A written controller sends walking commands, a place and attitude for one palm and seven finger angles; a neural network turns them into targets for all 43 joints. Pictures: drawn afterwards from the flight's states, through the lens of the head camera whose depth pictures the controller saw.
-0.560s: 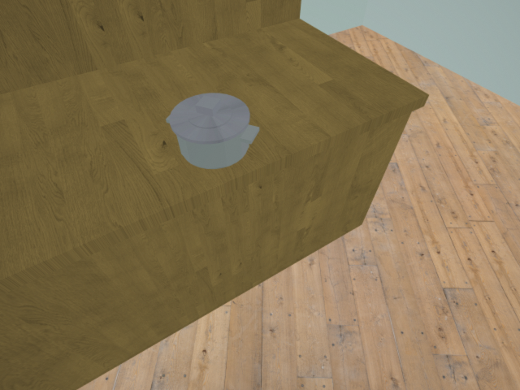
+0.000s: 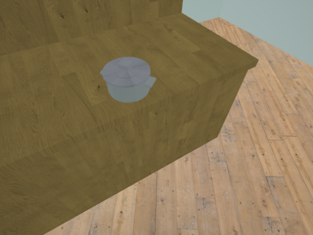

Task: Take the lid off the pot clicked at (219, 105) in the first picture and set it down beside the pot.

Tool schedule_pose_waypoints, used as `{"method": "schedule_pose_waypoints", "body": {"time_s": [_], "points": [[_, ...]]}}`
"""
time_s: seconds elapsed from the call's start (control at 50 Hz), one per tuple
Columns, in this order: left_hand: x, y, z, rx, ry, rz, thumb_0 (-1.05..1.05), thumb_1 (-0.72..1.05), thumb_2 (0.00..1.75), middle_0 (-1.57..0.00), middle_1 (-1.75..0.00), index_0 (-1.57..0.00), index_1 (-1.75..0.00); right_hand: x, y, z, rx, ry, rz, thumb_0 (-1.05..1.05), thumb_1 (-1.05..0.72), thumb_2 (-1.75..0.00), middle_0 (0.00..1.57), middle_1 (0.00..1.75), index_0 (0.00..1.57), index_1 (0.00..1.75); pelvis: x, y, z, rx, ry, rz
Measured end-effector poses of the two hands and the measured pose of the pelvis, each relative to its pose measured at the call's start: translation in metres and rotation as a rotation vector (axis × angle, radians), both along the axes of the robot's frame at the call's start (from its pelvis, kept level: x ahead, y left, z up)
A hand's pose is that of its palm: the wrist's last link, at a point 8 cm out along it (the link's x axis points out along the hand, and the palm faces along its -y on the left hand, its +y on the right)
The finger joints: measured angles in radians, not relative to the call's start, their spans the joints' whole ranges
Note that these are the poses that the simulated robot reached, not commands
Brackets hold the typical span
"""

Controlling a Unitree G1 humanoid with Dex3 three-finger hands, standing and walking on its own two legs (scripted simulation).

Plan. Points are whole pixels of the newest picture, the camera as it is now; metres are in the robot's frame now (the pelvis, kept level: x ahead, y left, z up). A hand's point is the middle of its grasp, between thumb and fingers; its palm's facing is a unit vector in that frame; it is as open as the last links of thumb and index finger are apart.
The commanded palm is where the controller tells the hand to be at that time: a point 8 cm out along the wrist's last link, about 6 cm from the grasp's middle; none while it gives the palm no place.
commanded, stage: look at it before walking up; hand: left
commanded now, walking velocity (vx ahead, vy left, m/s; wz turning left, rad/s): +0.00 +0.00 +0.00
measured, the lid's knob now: (125, 64) +0.66 +0.15 +0.07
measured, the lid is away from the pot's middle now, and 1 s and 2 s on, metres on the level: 0.00 0.00 0.00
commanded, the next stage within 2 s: walk to a spot facing it in 0.08 s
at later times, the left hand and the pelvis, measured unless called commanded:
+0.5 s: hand out of the picture +0.03 +0.18 -0.18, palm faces -0.06 -0.96 -0.26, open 7.4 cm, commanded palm none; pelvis -0.01 -0.02 -0.02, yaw -8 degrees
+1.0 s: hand out of the picture +0.13 +0.17 -0.16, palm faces -0.30 -0.92 -0.26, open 7.4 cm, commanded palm none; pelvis +0.02 -0.01 +0.00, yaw -25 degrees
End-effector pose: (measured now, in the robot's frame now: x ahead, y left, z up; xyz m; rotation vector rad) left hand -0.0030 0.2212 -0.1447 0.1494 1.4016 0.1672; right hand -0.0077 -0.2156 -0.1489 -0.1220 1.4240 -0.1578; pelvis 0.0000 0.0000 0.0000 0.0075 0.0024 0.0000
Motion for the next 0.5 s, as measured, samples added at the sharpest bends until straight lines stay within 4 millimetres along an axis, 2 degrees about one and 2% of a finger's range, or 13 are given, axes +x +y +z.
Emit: {"method": "schedule_pose_waypoints", "body": {"time_s": [0.32,0.4,0.5], "points": [[-0.002,0.001,-0.003,-0.008,0.026,-0.001,0.00,0.91,0.90,-0.20,-0.30,-0.20,-0.30,-0.002,-0.001,-0.002,-0.012,-0.002,-0.029,0.00,-0.91,-0.90,0.20,0.30,0.20,0.30,-0.001,0.001,-0.003,0.001,0.003,-0.037],[0.007,0.006,-0.005,0.009,0.035,-0.035,0.00,0.91,0.90,-0.20,-0.30,-0.20,-0.30,-0.005,-0.008,-0.006,-0.020,-0.029,-0.077,0.00,-0.91,-0.90,0.20,0.30,0.21,0.30,-0.004,-0.003,-0.008,0.014,0.006,-0.081],[0.030,0.006,-0.004,0.060,0.010,-0.092,0.00,0.91,0.90,-0.20,-0.30,-0.20,-0.30,-0.011,-0.030,-0.020,-0.013,-0.052,-0.129,0.00,-0.90,-0.90,0.20,0.30,0.21,0.30,-0.006,-0.018,-0.018,0.035,0.004,-0.145]]}}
